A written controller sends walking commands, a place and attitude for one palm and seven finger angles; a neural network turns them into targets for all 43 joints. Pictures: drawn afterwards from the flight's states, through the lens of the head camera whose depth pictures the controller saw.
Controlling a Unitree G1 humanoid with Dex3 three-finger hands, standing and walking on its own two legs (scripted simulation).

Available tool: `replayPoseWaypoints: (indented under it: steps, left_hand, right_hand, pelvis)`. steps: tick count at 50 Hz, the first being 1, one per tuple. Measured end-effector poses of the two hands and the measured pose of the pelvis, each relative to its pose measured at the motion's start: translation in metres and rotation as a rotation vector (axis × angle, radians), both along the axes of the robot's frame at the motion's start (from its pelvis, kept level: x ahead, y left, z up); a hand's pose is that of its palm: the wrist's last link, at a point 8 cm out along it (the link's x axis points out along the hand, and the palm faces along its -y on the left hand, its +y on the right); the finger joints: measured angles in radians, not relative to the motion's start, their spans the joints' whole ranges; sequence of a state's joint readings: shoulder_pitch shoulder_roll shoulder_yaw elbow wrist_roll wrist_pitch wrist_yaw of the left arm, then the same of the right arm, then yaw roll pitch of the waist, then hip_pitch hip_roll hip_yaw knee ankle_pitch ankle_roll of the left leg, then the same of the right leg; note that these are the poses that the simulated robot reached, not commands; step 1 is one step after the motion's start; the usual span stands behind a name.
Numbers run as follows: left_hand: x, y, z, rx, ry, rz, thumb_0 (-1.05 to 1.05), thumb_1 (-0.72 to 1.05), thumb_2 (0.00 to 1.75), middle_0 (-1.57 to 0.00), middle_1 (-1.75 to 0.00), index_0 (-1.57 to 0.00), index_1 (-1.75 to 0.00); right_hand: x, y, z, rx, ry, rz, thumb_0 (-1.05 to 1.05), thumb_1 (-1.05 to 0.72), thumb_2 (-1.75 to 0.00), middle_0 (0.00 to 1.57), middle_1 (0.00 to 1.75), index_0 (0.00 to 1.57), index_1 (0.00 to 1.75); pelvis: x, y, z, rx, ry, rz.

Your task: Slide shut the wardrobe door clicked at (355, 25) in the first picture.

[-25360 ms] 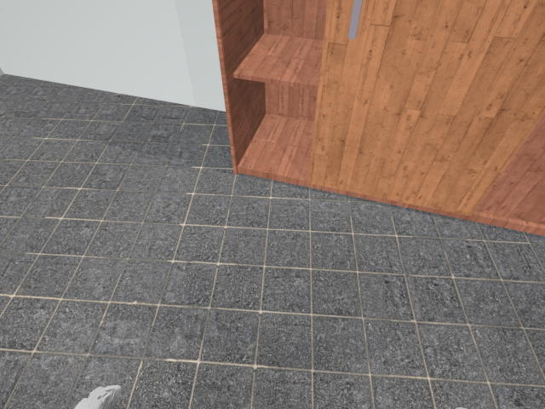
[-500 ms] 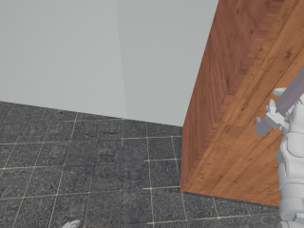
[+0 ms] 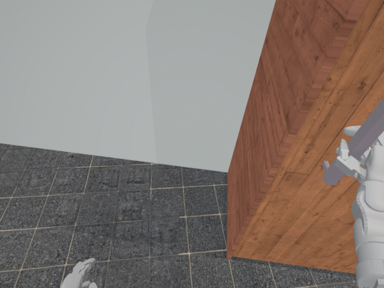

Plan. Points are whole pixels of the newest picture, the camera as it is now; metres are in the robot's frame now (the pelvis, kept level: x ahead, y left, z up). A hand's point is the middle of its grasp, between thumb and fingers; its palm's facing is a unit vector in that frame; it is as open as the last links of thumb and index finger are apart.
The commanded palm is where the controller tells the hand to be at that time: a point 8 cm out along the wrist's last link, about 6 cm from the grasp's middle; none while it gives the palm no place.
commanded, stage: stop walking and hold the door there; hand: right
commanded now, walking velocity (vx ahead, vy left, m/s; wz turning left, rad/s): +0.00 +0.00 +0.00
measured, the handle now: (366, 123) +0.40 -0.31 +0.19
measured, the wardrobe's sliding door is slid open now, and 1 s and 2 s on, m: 0.00 0.00 0.00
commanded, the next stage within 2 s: loosen the grip on the handle in 0.12 s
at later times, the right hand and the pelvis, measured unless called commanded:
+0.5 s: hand (347, 159) +0.36 -0.29 +0.13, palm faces +0.44 +0.86 -0.25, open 10.1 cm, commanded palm +0.32 -0.32 +0.13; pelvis -0.04 +0.00 -0.01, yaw -2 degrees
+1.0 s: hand (345, 160) +0.36 -0.29 +0.12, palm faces +0.42 +0.88 -0.23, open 14.2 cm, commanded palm +0.32 -0.34 +0.13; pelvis +0.00 -0.01 -0.01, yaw +0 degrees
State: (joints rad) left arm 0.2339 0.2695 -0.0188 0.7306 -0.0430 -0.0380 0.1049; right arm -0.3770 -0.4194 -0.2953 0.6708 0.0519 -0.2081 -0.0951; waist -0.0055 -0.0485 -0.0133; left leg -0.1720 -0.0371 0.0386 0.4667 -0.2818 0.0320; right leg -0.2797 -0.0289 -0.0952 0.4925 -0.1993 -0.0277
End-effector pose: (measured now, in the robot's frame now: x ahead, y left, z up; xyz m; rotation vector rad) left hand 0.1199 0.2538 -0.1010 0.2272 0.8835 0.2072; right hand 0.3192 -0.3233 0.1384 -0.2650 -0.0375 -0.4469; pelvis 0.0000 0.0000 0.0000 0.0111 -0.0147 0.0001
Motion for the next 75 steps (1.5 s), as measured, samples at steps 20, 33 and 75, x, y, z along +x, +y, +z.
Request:
replayPoseWaypoints:
  steps: [20,33,75]
  left_hand:
    - [-0.014,0.007,0.016,0.042,-0.026,-0.076,0.01,0.9,0.9,-0.21,-0.3,-0.2,-0.3]
    - [-0.052,0.003,0.005,0.065,0.006,-0.024,0.01,0.91,0.9,-0.2,-0.3,-0.2,-0.3]
    - [-0.005,-0.002,-0.005,0.102,0.065,-0.042,0.01,0.9,0.9,-0.2,-0.3,-0.2,-0.3]
  right_hand:
    - [-0.002,-0.011,0.002,0.081,-0.008,0.018,-0.1,-0.35,-0.68,0.45,1.4,0.43,1.41]
    - [0.002,-0.002,-0.001,0.006,-0.01,0.002,-0.01,0.4,-0.28,0.38,1.31,0.35,1.31]
    - [-0.015,-0.092,-0.009,0.031,0.047,-0.047,-0.02,0.55,-0.2,0.26,1.15,0.26,1.15]
  pelvis:
    - [-0.027,0.003,-0.003,0.0,0.046,-0.021]
    - [-0.038,-0.004,-0.01,0.003,0.052,-0.018]
    - [0.002,-0.007,-0.015,0.025,0.12,-0.03]
